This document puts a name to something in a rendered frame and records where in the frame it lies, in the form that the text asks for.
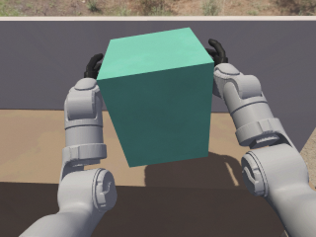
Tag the pedestal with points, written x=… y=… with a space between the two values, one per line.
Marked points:
x=199 y=197

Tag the robot left upper arm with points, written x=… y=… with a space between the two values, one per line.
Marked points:
x=83 y=197

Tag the carton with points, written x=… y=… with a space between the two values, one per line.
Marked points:
x=158 y=92

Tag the left robot hand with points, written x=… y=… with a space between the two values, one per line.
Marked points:
x=93 y=67

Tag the robot right forearm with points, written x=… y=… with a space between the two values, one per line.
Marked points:
x=255 y=124

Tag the robot right upper arm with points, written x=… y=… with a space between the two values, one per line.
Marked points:
x=277 y=174

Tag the robot left forearm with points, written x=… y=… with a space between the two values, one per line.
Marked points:
x=83 y=124

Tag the right robot hand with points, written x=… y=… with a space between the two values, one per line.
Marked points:
x=219 y=55

